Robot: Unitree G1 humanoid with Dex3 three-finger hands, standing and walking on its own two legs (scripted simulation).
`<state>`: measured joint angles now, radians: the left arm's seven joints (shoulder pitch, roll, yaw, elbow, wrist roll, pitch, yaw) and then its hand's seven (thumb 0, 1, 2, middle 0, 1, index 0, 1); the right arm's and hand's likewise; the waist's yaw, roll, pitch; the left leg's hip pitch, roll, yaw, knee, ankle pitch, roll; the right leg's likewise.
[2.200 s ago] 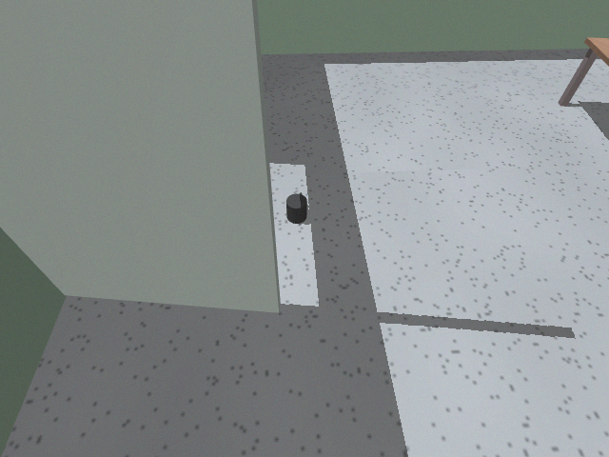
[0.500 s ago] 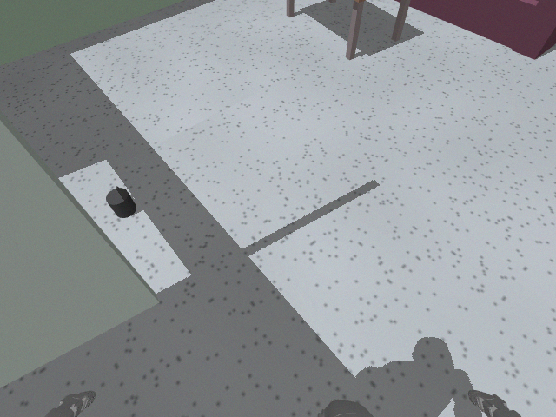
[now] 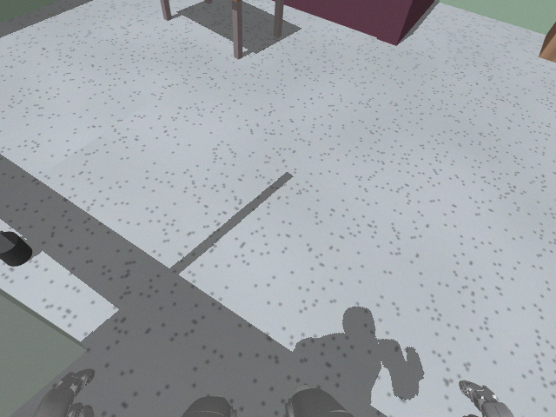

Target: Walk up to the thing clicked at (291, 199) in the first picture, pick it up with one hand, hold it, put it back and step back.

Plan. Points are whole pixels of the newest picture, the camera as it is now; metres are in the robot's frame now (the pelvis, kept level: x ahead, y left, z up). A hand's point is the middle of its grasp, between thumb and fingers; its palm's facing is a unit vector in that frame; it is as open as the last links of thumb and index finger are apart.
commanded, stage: walk up
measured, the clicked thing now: (10, 246) +0.69 +0.99 -0.70
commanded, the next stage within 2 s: stand in 1.66 s
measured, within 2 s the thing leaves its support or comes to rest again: neither
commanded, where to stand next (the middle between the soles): +0.06 -0.02 m, yaw -29 degrees
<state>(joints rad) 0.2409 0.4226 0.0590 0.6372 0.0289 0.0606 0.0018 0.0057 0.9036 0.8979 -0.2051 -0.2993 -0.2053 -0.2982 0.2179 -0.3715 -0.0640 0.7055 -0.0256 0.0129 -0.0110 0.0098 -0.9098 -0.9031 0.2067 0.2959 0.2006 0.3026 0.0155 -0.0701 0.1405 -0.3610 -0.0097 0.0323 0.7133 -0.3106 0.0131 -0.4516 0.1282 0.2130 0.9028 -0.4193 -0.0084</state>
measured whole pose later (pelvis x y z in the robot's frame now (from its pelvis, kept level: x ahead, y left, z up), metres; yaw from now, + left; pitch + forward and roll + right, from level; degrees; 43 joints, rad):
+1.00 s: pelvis -0.03 -0.01 +0.00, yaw -26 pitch -3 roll -3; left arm 0.26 0.40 0.04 0.86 0.02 -0.04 0.01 0.00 0.91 0.90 -0.21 -0.30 -0.21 -0.30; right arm 0.25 -0.43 -0.05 0.82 -0.03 0.02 0.02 0.01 -0.91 -0.90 0.21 0.30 0.20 0.30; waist -0.03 0.05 0.12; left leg -0.35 0.14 0.05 0.79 -0.38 -0.01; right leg -0.29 0.06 0.00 0.67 -0.33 -0.02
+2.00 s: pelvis -0.02 +0.00 +0.03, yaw -30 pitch -3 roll +0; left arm 0.06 0.34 0.00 1.14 0.01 -0.02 0.00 0.00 0.91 0.90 -0.20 -0.30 -0.20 -0.30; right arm 0.06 -0.36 -0.01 1.13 -0.01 -0.01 0.01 0.01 -0.91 -0.90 0.21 0.30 0.20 0.30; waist -0.02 0.01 0.07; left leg -0.14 0.05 0.06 0.36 -0.18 -0.03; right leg -0.15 0.01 0.09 0.37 -0.17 0.02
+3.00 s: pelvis +0.00 +0.00 +0.04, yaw -28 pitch -2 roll +0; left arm 0.10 0.35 0.00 1.14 0.01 -0.01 0.00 0.00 0.91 0.90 -0.20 -0.30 -0.20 -0.30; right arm 0.09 -0.35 -0.01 1.14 -0.01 -0.01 0.01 0.01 -0.91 -0.90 0.21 0.30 0.20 0.30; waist 0.00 0.00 0.06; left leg -0.13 0.03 0.04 0.33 -0.17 -0.01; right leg -0.12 -0.02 0.07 0.33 -0.17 0.04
